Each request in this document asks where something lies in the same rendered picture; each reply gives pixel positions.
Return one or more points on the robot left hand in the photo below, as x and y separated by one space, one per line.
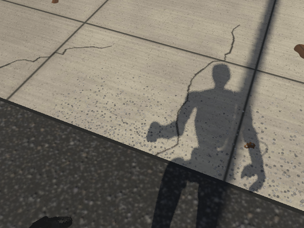
55 222

